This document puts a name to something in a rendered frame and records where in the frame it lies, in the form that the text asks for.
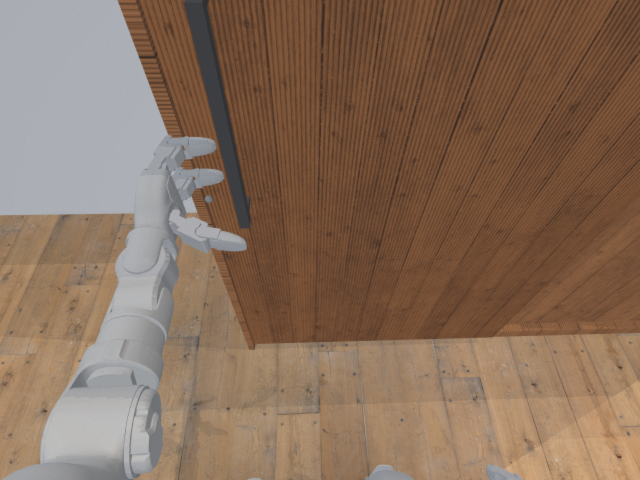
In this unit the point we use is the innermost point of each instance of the handle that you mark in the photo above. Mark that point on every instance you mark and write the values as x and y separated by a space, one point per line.
200 26

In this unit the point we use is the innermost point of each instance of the robot right shin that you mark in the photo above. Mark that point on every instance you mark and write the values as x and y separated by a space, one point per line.
382 467

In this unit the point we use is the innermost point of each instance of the robot left forearm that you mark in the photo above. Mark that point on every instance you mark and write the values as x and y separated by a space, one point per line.
129 346

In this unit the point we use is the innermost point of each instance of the robot left upper arm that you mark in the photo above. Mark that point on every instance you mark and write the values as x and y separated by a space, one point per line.
101 433

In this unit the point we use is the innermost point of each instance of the left robot hand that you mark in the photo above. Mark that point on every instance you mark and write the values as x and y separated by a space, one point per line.
158 193

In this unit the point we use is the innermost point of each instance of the wardrobe door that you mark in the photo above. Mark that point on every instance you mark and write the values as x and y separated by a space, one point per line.
417 169
601 284

